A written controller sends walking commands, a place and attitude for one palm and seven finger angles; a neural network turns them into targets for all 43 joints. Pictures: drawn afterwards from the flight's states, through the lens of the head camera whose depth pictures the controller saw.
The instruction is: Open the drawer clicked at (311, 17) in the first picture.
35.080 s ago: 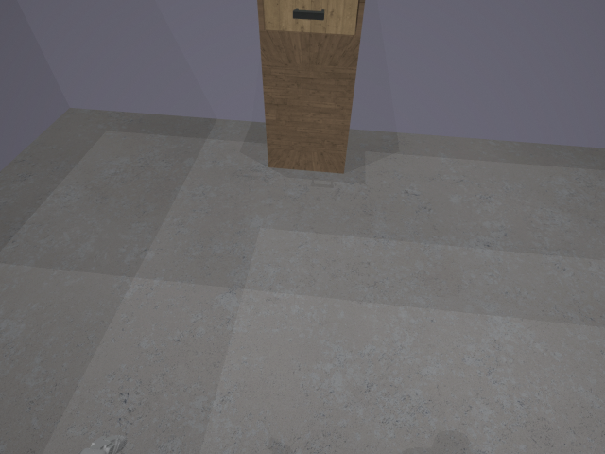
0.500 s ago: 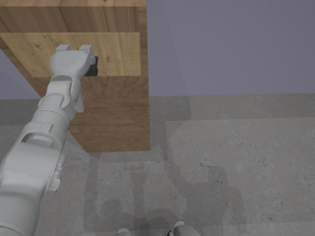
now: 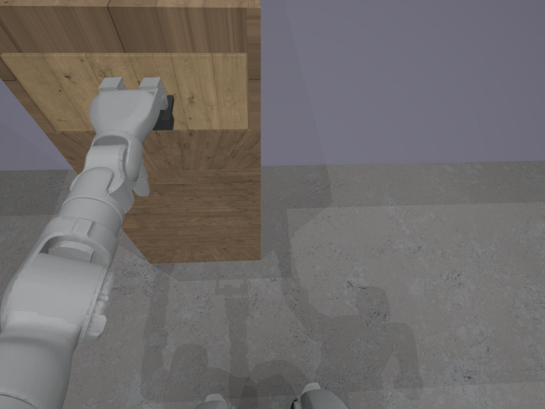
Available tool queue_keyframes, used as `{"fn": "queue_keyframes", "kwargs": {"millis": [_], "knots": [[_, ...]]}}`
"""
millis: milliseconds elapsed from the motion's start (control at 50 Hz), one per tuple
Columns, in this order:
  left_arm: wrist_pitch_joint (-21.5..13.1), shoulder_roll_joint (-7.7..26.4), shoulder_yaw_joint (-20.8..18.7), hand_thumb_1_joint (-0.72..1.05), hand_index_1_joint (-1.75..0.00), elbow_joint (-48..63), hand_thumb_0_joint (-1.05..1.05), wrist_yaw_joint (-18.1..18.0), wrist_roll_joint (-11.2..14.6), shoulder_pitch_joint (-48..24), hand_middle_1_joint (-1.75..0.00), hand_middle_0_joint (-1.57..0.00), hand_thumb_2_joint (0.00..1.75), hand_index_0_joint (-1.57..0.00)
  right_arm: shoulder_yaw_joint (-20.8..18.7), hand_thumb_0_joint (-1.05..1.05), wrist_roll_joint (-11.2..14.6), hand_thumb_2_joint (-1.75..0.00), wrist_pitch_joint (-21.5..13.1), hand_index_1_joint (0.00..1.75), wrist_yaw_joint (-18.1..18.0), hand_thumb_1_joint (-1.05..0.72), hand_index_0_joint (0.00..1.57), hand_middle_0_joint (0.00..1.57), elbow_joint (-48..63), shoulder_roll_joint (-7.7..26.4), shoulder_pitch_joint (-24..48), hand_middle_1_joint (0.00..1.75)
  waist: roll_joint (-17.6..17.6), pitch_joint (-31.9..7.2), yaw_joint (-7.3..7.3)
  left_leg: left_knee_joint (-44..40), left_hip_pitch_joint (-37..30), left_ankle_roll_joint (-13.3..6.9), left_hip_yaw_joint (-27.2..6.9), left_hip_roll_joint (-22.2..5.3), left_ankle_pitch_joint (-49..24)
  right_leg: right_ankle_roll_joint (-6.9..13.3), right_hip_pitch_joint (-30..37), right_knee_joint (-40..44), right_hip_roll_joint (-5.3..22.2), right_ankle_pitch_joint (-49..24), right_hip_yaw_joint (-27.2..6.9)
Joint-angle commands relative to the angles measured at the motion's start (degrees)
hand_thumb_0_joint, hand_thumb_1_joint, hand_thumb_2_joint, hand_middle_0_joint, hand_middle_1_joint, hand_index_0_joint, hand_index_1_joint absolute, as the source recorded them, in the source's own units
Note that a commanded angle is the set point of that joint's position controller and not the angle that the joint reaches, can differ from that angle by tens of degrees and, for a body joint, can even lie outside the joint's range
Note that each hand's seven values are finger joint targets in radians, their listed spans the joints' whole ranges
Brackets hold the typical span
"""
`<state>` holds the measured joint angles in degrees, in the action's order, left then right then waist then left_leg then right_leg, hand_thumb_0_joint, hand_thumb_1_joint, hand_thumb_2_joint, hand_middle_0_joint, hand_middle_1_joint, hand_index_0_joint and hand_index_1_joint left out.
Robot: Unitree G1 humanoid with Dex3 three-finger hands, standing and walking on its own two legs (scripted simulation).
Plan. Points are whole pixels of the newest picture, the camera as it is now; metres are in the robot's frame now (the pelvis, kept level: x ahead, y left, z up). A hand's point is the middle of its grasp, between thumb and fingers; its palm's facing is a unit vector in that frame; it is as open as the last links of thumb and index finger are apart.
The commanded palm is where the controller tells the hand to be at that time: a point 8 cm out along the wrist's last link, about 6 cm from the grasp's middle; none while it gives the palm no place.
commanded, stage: lift the hand off the handle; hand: left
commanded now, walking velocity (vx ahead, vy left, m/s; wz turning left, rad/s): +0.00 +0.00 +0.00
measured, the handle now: (138, 110) +0.59 +0.18 +0.06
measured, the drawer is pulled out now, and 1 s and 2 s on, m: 0.00 0.00 0.00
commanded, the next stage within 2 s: draw the hand back to the body in 1.58 s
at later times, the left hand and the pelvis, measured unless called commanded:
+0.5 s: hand (137, 137) +0.52 +0.18 +0.06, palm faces -0.06 -0.02 -1.00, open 13.9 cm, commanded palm +0.50 +0.17 +0.12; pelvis +0.01 +0.01 +0.00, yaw +1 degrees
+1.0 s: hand (116, 108) +0.51 +0.18 +0.13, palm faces -0.06 -0.02 -1.00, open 13.8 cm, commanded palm +0.50 +0.18 +0.19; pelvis +0.03 -0.01 +0.03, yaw +2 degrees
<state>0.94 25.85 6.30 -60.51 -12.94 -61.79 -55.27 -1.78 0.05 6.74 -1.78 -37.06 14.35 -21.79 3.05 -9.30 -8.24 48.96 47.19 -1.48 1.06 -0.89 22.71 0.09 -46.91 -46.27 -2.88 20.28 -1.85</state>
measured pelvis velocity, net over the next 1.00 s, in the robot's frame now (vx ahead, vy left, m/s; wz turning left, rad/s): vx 0.03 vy -0.01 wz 0.04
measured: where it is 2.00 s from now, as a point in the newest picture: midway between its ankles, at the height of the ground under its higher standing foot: outside the picture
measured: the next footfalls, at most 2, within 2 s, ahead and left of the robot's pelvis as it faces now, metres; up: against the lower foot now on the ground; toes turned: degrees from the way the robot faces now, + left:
none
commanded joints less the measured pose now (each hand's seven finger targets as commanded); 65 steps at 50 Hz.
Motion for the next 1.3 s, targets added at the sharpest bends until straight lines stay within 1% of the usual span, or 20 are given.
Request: {"fn": "queue_keyframes", "kwargs": {"millis": [0,60,100,160,220,280,340,400,500,620,640,720,740,800,840,960,1000,1100,1200,1280], "knots": [[-0.44,9.63,-1.91,-0.5,-1.2,4.48,0.0,1.13,0.24,-14.72,-1.2,-0.3,0.3,-0.3,-3.9,0.0,0.15,-0.9,-0.9,0.3,-0.35,-0.9,0.2,0.2,2.9,9.23,-7.97,0.3,-3.98,-18.49,0.25,-4.75,-12.96,-1.36,0.37,1.79,-16.28,1.48,12.34,6.02,-1.31,-14.37,2.97],[-0.39,8.02,-0.56,-0.5,-1.2,3.77,0.0,0.25,-0.3,-15.63,-1.2,-0.3,0.3,-0.3,-3.88,0.0,-0.01,-0.9,-1.05,0.3,-0.17,-0.9,0.2,0.2,2.26,9.19,-8.22,0.3,-3.26,-16.29,-0.39,-4.57,-13.15,-1.25,0.08,1.61,-16.81,1.52,9.79,5.92,-1.43,-13.54,3.38],[-0.46,10.01,-2.59,-0.5,-1.2,4.88,0.0,-0.47,-0.57,-16.41,-1.2,-0.3,0.3,-0.3,-4.23,0.0,-0.21,-0.9,-1.0,0.3,-0.06,-0.9,0.2,0.2,1.81,9.39,-8.56,0.3,-3.04,-18.28,0.08,-4.25,-13.98,-1.21,-0.03,1.58,-19.47,1.76,10.9,5.48,-1.44,-15.61,3.25],[-0.12,5.57,0.59,-0.5,-1.2,5.9,0.0,-1.46,-1.26,-17.73,-1.2,-0.3,0.3,-0.3,-4.42,0.0,-0.51,-0.9,-1.01,0.3,0.44,-0.9,0.2,0.2,1.33,8.71,-8.85,0.3,0.23,-19.61,-0.24,-3.63,-16.71,-0.81,-0.44,1.41,-22.83,1.96,8.89,4.88,-1.58,-16.21,3.78],[1.04,6.69,-0.33,-0.5,-1.2,4.62,0.0,-2.63,-2.25,-19.12,-1.2,-0.3,0.3,-0.3,-4.71,0.0,-0.61,-0.9,-0.72,0.3,0.73,-0.9,0.2,0.2,0.5,8.92,-9.14,0.3,0.01,-19.16,-0.63,-3.32,-17.17,-0.64,-1.04,1.17,-23.77,2.02,7.57,4.67,-1.72,-15.65,4.02],[2.38,4.28,1.79,-0.5,-1.2,5.35,0.0,-3.02,-1.82,-23.3,-1.2,-0.3,0.3,-0.3,-4.76,0.0,-0.63,-0.9,-0.66,0.3,0.97,-0.9,0.2,0.2,0.11,8.89,-8.96,0.3,0.39,-18.99,-1.93,-3.7,-18.29,-0.6,-1.42,1.04,-22.62,1.98,6.33,5.17,-1.74,-14.04,4.3],[3.4,8.97,-1.62,-0.5,-1.2,6.52,0.0,-2.94,-1.38,-25.73,-1.2,-0.3,0.3,-0.3,-4.62,0.0,-0.64,-0.9,-0.43,0.3,0.65,-0.9,0.2,0.2,0.23,9.05,-8.65,0.3,0.91,-22.67,-1.24,-4.04,-19.68,-0.72,-1.46,1.19,-23.68,1.93,9.56,5.26,-1.6,-15.6,4.04],[3.14,6.2,0.55,-0.5,-1.2,10.5,0.0,-1.6,-0.31,-28.36,-1.2,-0.3,0.3,-0.3,-4.66,0.0,-0.67,-0.9,-0.5,0.3,0.54,-0.9,0.2,0.2,0.74,8.46,-7.99,0.3,2.37,-25.69,-1.51,-4.28,-23.62,-0.74,-1.64,1.06,-27.49,1.9,11.32,5.88,-1.58,-17.96,4.02],[-0.41,10.43,-2.65,-0.5,-1.2,16.73,0.0,0.46,1.4,-27.94,-1.2,-0.3,0.3,-0.3,-4.5,0.0,-0.53,-0.9,-0.88,0.3,-0.47,-0.9,0.2,0.2,1.77,8.39,-6.96,0.3,1.8,-28.16,-0.03,-5.45,-26.58,-0.9,-1.84,0.95,-31.02,1.78,16.47,6.97,-1.35,-21.02,3.44],[-4.0,10.46,-3.21,-0.5,-1.2,20.81,0.0,0.33,2.27,-26.58,-1.2,-0.3,0.3,-0.3,-4.52,0.0,-0.31,-0.9,-1.76,0.3,-0.56,-0.9,0.2,0.2,1.56,7.99,-6.08,0.3,1.45,-25.16,0.72,-6.9,-27.82,-0.97,-1.54,0.97,-33.31,1.65,18.2,8.74,-1.44,-22.69,3.26],[-4.08,13.68,-5.9,-0.5,-1.2,20.65,0.0,-0.14,2.08,-26.51,-1.2,-0.3,0.3,-0.3,-4.54,0.0,-0.25,-0.9,-1.79,0.3,-0.56,-0.9,0.2,0.2,1.17,8.43,-6.22,0.3,0.94,-24.5,1.24,-7.29,-27.02,-0.89,-1.52,1.02,-33.01,1.71,18.98,8.7,-1.49,-23.25,3.3],[-1.74,11.28,-4.17,-0.5,-1.2,18.39,0.0,-1.38,1.39,-25.04,-1.2,-0.3,0.3,-0.3,-4.52,0.0,-0.14,-0.9,-1.72,0.3,0.19,-0.9,0.2,0.2,0.51,7.93,-5.73,0.3,1.17,-24.43,1.72,-8.06,-27.5,-0.66,-0.93,1.24,-35.37,1.74,20.62,9.19,-1.34,-25.08,3.47],[-0.65,13.17,-5.86,-0.5,-1.2,17.04,0.0,-1.53,1.36,-24.14,-1.2,-0.3,0.3,-0.3,-4.47,0.0,-0.06,-0.9,-1.5,0.3,0.32,-0.9,0.2,0.2,0.3,8.35,-5.53,0.3,0.25,-23.36,2.07,-8.52,-26.51,-0.67,-0.68,1.3,-34.28,1.78,21.4,9.5,-1.36,-25.35,3.46],[2.1,10.23,-2.79,-0.5,-1.2,16.91,0.0,0.19,1.94,-23.3,-1.2,-0.3,0.3,-0.3,-4.47,0.0,0.22,-0.9,-0.82,0.3,0.71,-0.9,0.2,0.2,0.92,8.34,-4.32,0.3,0.02,-24.58,2.15,-9.46,-27.51,-0.78,0.03,1.69,-35.18,1.68,24.64,10.6,-0.99,-28.06,3.12],[3.61,7.94,-0.25,-0.5,-1.2,15.82,0.0,2.17,2.39,-23.34,-1.2,-0.3,0.3,-0.3,-4.34,0.0,0.67,-0.9,-0.37,0.3,0.89,-0.9,0.2,0.2,1.16,8.42,-3.58,0.3,-1.41,-21.4,1.44,-10.4,-27.42,-0.95,0.05,1.61,-32.92,1.41,24.09,11.78,-1.02,-26.96,3.29],[1.26,9.59,0.69,-0.5,-1.2,18.78,0.0,8.3,4.17,-28.48,-1.2,-0.3,0.3,-0.3,-3.69,0.0,1.22,-0.9,0.2,0.3,-0.75,-0.9,0.2,0.2,2.53,8.46,-1.06,0.3,-3.22,-17.51,0.56,-12.65,-27.0,-1.64,0.12,2.53,-26.48,1.16,26.56,14.07,-0.24,-25.94,2.34],[-0.73,10.5,0.43,-0.5,-1.2,21.14,0.0,8.91,4.29,-31.44,-1.2,-0.3,0.3,-0.3,-3.69,0.0,1.24,-0.9,0.0,0.3,-1.3,-0.9,0.2,0.2,2.68,8.21,-0.7,0.3,-2.27,-17.97,0.4,-12.85,-28.47,-1.62,-0.16,2.51,-26.53,1.34,26.2,14.24,-0.09,-24.69,2.13],[-2.95,14.34,-3.37,-0.5,-1.2,22.15,0.0,7.49,4.1,-32.02,-1.2,-0.3,0.3,-0.3,-3.26,0.0,0.92,-0.9,-0.64,0.3,-1.42,-0.9,0.2,0.2,3.1,7.76,-0.41,0.3,0.47,-21.37,2.46,-12.76,-29.63,-1.0,-0.2,2.62,-29.67,1.86,27.48,13.11,-0.15,-25.37,2.28],[1.44,15.65,-4.69,-0.5,-1.2,15.45,0.0,5.95,3.14,-31.22,-1.2,-0.3,0.3,-0.3,-2.84,0.0,1.21,-0.9,-0.63,0.3,-0.86,-0.9,0.2,0.2,2.66,8.05,0.3,0.3,-2.64,-19.99,2.84,-14.05,-25.82,-0.64,0.72,2.44,-26.97,1.57,29.81,13.75,0.12,-25.41,2.3],[3.99,14.7,-2.45,-0.5,-1.2,16.01,0.0,8.54,3.25,-32.68,-1.2,-0.3,0.3,-0.3,-2.84,0.0,1.58,-0.9,-0.34,0.3,-0.83,-0.9,0.2,0.2,3.27,8.44,0.57,0.3,-3.26,-21.53,2.65,-14.83,-27.05,-1.08,1.13,2.38,-27.73,1.1,32.15,14.56,0.46,-28.36,1.99]]}}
